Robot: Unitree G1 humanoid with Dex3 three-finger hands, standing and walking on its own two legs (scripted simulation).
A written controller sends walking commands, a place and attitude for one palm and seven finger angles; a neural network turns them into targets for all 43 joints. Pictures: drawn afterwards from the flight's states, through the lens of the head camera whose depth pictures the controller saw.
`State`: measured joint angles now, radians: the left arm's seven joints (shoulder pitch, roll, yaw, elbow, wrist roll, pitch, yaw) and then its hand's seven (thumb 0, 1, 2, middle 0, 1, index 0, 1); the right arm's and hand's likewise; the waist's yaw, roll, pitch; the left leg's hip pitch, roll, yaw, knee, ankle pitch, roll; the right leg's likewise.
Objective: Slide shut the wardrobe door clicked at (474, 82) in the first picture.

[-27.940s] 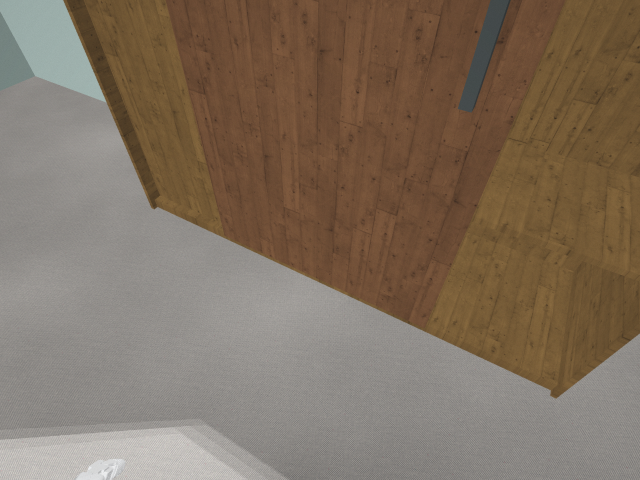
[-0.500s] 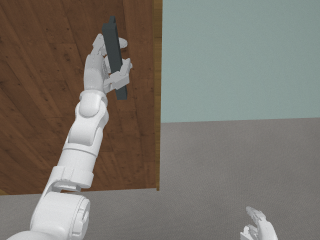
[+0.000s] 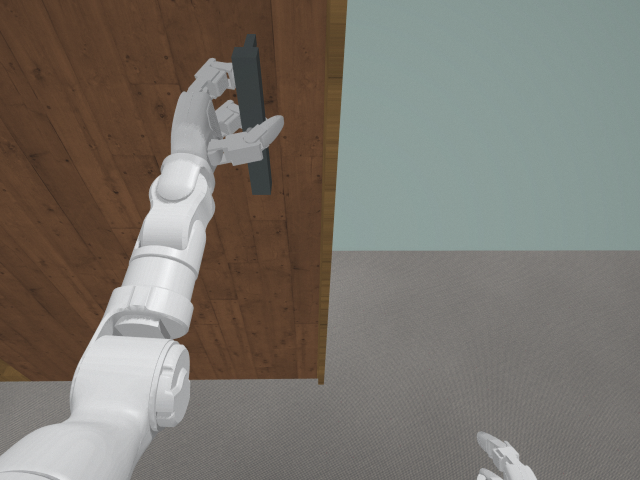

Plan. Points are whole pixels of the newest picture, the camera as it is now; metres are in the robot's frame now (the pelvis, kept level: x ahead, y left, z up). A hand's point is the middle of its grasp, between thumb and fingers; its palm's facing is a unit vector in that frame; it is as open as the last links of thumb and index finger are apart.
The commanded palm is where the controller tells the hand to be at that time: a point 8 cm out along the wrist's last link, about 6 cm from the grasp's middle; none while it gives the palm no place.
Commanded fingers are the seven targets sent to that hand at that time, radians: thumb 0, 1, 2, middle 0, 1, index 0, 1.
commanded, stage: loosen the grip on the handle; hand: left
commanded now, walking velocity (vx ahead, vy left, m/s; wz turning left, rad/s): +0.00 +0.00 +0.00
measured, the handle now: (256, 120) +0.49 +0.10 +0.21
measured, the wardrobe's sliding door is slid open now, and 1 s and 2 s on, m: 0.00 0.00 0.00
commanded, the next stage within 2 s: slip the hand off the handle in 0.42 s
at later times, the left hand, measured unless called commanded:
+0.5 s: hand (262, 143) +0.45 +0.09 +0.21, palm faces -0.01 -1.00 -0.06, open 14.5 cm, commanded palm +0.43 +0.15 +0.20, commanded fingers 0.00 -0.55 0.20 -0.25 -1.15 -0.25 -1.15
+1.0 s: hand (211, 145) +0.45 +0.15 +0.20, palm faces +0.03 -1.00 -0.07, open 14.7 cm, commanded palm +0.42 +0.21 +0.20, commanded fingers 0.00 -0.55 0.20 -0.25 -1.15 -0.25 -1.15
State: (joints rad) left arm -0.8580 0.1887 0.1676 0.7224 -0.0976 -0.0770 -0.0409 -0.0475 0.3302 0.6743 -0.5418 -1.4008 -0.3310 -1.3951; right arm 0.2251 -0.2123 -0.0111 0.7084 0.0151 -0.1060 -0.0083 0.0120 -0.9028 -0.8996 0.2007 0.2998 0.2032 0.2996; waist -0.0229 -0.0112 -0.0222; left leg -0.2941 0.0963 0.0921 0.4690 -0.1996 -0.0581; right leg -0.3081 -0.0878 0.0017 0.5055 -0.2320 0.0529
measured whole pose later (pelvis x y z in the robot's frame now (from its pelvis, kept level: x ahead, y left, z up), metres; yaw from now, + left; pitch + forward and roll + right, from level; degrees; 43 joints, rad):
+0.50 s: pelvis -0.01 -0.01 +0.00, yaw -5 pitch +2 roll +1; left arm -0.76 0.29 0.23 0.76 -0.09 -0.29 -0.02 -0.01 -0.55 0.21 -0.31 -1.19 -0.26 -1.18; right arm 0.38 -0.27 -0.02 0.76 0.03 -0.21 -0.02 0.02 -0.90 -0.90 0.20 0.30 0.20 0.30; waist -0.07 0.00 -0.02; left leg -0.32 0.08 0.02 0.51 -0.23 -0.05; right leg -0.37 -0.02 0.07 0.54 -0.22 0.03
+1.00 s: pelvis +0.01 +0.00 +0.00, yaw -4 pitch +3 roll +0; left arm -0.65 0.32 0.27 0.61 -0.11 -0.19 -0.11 -0.01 -0.56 0.20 -0.37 -1.18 -0.25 -1.15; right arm 0.27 -0.23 0.02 0.67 0.03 -0.13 -0.07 0.01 -0.90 -0.90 0.20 0.30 0.20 0.30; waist -0.03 0.00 -0.06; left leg -0.32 0.07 0.02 0.54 -0.28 -0.05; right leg -0.34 -0.04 0.06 0.54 -0.26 0.05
